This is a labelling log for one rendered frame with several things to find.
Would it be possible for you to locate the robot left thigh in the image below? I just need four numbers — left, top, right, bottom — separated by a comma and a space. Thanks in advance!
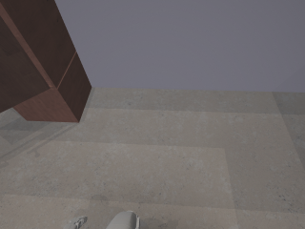
106, 211, 141, 229

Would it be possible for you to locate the cupboard door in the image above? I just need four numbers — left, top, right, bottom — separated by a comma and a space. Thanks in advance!
0, 16, 50, 114

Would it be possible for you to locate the left robot hand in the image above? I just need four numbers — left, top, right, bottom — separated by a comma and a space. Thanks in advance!
63, 216, 88, 229

